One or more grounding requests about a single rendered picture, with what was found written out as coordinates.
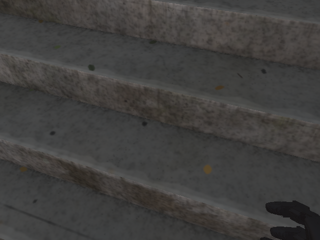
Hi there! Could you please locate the right robot hand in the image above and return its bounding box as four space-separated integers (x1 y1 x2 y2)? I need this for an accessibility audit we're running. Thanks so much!
260 200 320 240

